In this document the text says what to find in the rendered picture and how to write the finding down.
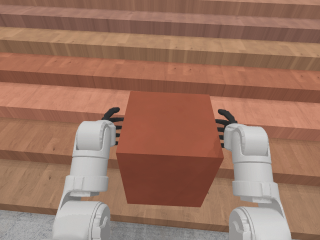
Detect right robot upper arm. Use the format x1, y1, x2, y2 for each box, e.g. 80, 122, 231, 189
228, 206, 291, 240

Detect left robot hand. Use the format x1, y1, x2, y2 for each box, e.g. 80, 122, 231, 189
101, 107, 124, 146

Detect carton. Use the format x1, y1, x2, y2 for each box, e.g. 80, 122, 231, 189
116, 91, 224, 208

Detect right robot hand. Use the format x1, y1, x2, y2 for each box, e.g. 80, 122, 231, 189
215, 109, 238, 148

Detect left robot forearm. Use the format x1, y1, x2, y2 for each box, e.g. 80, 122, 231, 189
52, 120, 116, 237

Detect left robot upper arm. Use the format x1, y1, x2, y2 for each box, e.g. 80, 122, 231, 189
40, 200, 111, 240

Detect right robot forearm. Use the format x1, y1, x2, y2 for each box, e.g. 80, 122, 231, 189
223, 123, 292, 240

